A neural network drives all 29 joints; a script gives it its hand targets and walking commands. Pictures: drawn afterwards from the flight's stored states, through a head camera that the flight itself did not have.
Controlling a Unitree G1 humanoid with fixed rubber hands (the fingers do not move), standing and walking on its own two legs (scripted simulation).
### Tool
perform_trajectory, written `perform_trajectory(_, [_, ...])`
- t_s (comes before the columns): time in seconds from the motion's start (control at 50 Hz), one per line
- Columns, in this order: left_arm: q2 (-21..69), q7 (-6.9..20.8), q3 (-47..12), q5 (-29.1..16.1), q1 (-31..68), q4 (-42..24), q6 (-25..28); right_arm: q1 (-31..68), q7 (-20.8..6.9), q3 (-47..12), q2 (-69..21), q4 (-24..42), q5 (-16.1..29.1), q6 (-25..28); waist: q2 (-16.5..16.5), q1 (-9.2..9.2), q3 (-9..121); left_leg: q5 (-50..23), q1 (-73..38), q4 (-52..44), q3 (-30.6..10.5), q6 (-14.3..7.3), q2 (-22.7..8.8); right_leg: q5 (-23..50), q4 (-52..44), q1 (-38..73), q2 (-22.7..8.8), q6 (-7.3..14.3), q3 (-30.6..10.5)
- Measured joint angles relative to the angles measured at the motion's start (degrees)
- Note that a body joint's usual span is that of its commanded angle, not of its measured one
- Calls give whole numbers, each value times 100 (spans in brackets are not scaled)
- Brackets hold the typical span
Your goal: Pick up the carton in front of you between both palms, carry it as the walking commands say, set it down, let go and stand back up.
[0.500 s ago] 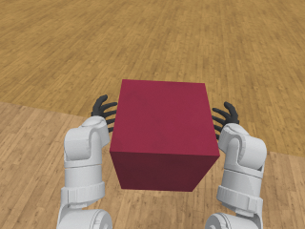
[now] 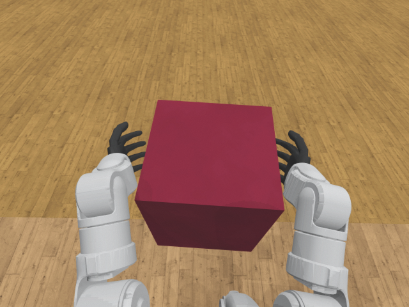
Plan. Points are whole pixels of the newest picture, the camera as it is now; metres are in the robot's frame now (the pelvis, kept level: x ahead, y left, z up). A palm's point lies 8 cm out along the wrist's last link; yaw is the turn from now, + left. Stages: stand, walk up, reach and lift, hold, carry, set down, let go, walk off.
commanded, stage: carry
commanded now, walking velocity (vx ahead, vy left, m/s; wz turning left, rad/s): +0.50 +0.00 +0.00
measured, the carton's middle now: (208, 182) +0.36 -0.03 +0.06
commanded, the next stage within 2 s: none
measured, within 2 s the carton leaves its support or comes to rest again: neither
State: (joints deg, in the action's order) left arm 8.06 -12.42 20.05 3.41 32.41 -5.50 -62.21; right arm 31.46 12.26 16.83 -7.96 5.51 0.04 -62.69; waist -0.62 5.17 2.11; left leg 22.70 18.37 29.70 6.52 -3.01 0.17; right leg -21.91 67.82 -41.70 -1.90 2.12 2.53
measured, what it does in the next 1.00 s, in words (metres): climbs: right foot 0.03 m higher, then left foot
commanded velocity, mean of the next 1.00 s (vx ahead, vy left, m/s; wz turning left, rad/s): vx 0.50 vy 0.00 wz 0.00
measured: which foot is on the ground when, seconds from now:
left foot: down 0.00-0.20, up 0.22-0.56, down 0.58-1.00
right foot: up 0.00-0.16, down 0.18-0.58, up 0.60-0.98, down 1.00-1.00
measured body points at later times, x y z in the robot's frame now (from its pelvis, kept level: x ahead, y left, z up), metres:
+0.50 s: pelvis +0.30 -0.02 +0.03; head +0.32 -0.03 +0.48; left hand +0.65 +0.16 +0.18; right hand +0.67 -0.16 +0.17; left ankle +0.42 +0.11 -0.64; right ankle +0.25 -0.12 -0.70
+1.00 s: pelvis +0.60 +0.00 +0.05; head +0.61 -0.01 +0.50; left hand +0.96 +0.17 +0.21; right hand +0.96 -0.15 +0.21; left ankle +0.49 +0.10 -0.67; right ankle +0.73 -0.10 -0.66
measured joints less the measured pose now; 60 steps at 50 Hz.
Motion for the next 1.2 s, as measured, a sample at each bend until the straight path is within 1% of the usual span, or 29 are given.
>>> perform_trajectory(0.1, [-110, -42, -122, -59, -81, -250, 25, 98, 1, -87, 14, 105, 19, 33, 47, -135, 142, 317, -770, -462, -93, 161, -42, 395, -1740, -4, -108, 14, 173])
perform_trajectory(0.14, [-157, -48, -165, -102, -60, -224, -13, 130, -4, -106, 38, 112, -28, -16, 140, -252, 263, 566, -1023, -459, -144, 259, -134, 457, -2445, 285, -38, 57, 383])
perform_trajectory(0.16, [-166, -46, -199, -125, 0, -147, -38, 141, 6, -91, 74, 108, -79, -49, 199, -339, 314, 753, -1080, -264, -164, 293, -217, 502, -2807, 531, 43, 91, 528])
perform_trajectory(0.18, [-150, -42, -248, -144, 96, -15, -50, 145, 26, -58, 147, 93, -145, -72, 262, -457, 339, 945, -1006, 209, -172, 305, -331, 616, -2956, 722, 126, 152, 617])
perform_trajectory(0.2, [-114, -40, -315, -144, 189, 137, -45, 130, 48, -14, 239, 48, -210, -67, 304, -600, 326, 825, -750, 1003, -240, 300, -431, 517, -2771, 771, 165, 188, 688])
perform_trajectory(0.24, [-28, -30, -411, -134, 248, 351, -110, 72, 89, 116, 347, -122, -273, -60, 199, -907, 281, 627, 25, 2933, -572, 241, -243, 195, -2620, 927, 187, 231, 664])
perform_trajectory(0.26, [9, -9, -414, -165, 194, 359, -169, 69, 94, 197, 329, -214, -277, -70, 155, -1020, 247, 588, 424, 3729, -647, 193, -137, 121, -2714, 1063, 207, 239, 618])
perform_trajectory(0.3, [21, -21, -382, -211, 46, 275, -226, 111, 62, 357, 181, -307, -286, -97, 122, -1126, 149, 423, 1124, 4578, -655, 111, -44, 112, -3026, 1383, 225, 200, 532])
perform_trajectory(0.34, [5, -20, -346, -291, -42, 172, -191, 149, 25, 467, 25, -251, -327, -78, 147, -1144, 51, 227, 1675, 4624, -603, 71, -87, 100, -3343, 1708, 224, 188, 485])
perform_trajectory(0.4, [-1, -6, -333, -381, -14, 68, -49, 156, 29, 467, -39, -29, -410, 13, 183, -1137, -23, -74, 2271, 4099, -492, 87, -238, 15, -3712, 2144, 204, 148, 429])
perform_trajectory(0.5, [14, -78, -435, -368, 99, -45, 15, 139, 56, 284, 64, 211, -408, 19, 157, -1021, 111, -538, 2382, 2230, -338, 131, -396, -281, -4174, 2871, 139, -22, 323])
perform_trajectory(0.56, [2, -65, -461, -287, 144, -40, -83, 199, 31, 237, 158, 133, -378, -58, 36, -838, 284, -705, 1917, 1068, -27, 79, -289, -663, -4159, 3263, -7, -200, 258])
perform_trajectory(0.58, [-30, -56, -442, -257, 158, -35, -136, 274, 23, 213, 176, 15, -375, -71, -14, -744, 327, -733, 1654, 748, 96, 24, -197, -876, -3877, 3295, -96, -227, 246])
perform_trajectory(0.6, [-106, -47, -416, -241, 169, -17, -171, 352, 19, 174, 166, -140, -369, -41, -123, -613, 323, -739, 1560, 833, 194, -7, -108, -1041, -3281, 3155, -250, -216, 206])
perform_trajectory(0.62, [-179, -40, -379, -212, 151, 26, -182, 410, 23, 121, 145, -287, -359, -23, -138, -461, 310, -582, 1522, 1020, 231, -20, -72, -931, -2429, 2871, -248, -229, 47])
perform_trajectory(0.66, [-227, -46, -252, -117, 106, 179, -198, 394, 16, 78, 59, -461, -313, -72, -42, -181, 263, -313, 1327, 1061, 176, -39, -29, -786, -660, 2159, 2, -156, -228])
perform_trajectory(0.7, [-148, -46, -40, 12, 84, 299, -193, 255, -9, 54, -27, -455, -211, -145, 26, -34, 210, -245, 1034, 815, 123, -19, -17, -655, 461, 1446, 166, -93, -249])
perform_trajectory(0.74, [-23, -26, 101, 80, 75, 280, -168, 116, 35, 29, -56, -358, -180, -126, 20, 5, 128, -215, 710, 511, 105, -19, -10, -458, 693, 875, 162, -52, -164])
perform_trajectory(0.8, [61, 19, 84, 73, 39, 110, -51, 45, 38, 28, -42, -155, -88, -30, 0, -1, 11, -138, 261, 134, 51, 3, -6, -144, 207, 277, 60, -10, -46])
perform_trajectory(0.86, [20, 19, -28, 53, -29, -64, 57, 82, 35, -6, -28, -37, -43, 49, -5, -55, -7, -10, -195, -191, -4, 63, -7, 172, -751, 23, -53, -9, 16])
perform_trajectory(0.92, [-58, -1, -98, 18, -88, -226, 57, 131, 37, -74, -35, 46, -54, 46, 29, -149, 88, 205, -645, -426, -53, 179, -38, 501, -1982, 166, -109, -12, 124])
perform_trajectory(0.96, [-116, -8, -137, -21, -75, -252, 20, 159, 41, -111, -25, 97, -86, -7, 104, -261, 192, 450, -897, -423, -94, 276, -113, 670, -2706, 453, -62, 8, 322])
perform_trajectory(0.98, [-139, -7, -160, -43, -22, -202, -2, 173, 40, -109, 0, 117, -103, -51, 162, -337, 244, 640, -972, -276, -126, 327, -186, 741, -3048, 679, 6, 31, 469])
perform_trajectory(1.0, [-152, -4, -193, -67, 71, -91, -13, 187, 47, -88, 53, 131, -123, -95, 223, -428, 278, 859, -948, 90, -142, 353, -284, 1017, -3245, 877, 79, 93, 565])
perform_trajectory(1.02, [-153, -5, -249, -92, 186, 61, -16, 186, 62, -49, 130, 124, -157, -118, 234, -532, 277, 858, -767, 753, -167, 352, -368, 1383, -3150, 950, 91, 161, 627])
perform_trajectory(1.06, [-88, -11, -365, -139, 291, 301, -74, 135, 102, 55, 277, -5, -240, -123, 162, -816, 260, 682, -108, 2511, -469, 287, -243, 1130, -2837, 1048, 101, 241, 644])
perform_trajectory(1.1, [-9, 13, -390, -224, 198, 328, -211, 130, 120, 217, 270, -202, -292, -144, 104, -1003, 230, 568, 594, 3806, -602, 185, -76, 840, -2945, 1296, 142, 245, 573])
perform_trajectory(1.14, [25, -18, -354, -215, 56, 310, -256, 166, 90, 373, 135, -336, -355, -166, 124, -1049, 190, 310, 1150, 4149, -580, 130, -63, 803, -3243, 1613, 162, 199, 543])
perform_trajectory(1.2, [54, -11, -279, -261, -37, 241, -194, 180, 16, 491, -23, -308, -429, -117, 152, -1046, 148, -81, 1716, 3571, -454, 144, -190, 754, -3687, 2052, 170, 173, 494])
